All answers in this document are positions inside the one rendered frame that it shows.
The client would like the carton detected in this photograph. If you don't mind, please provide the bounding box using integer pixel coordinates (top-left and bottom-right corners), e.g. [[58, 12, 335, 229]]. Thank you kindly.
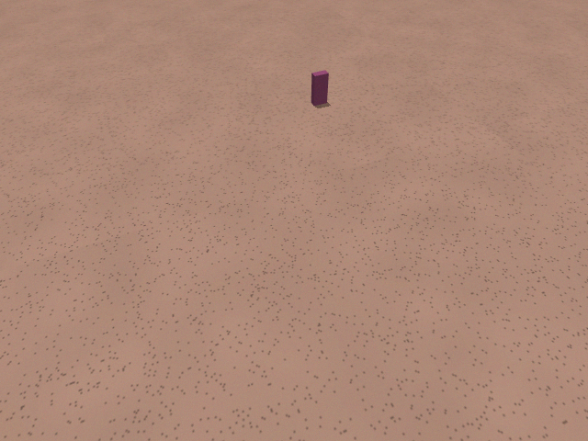
[[311, 70, 329, 106]]

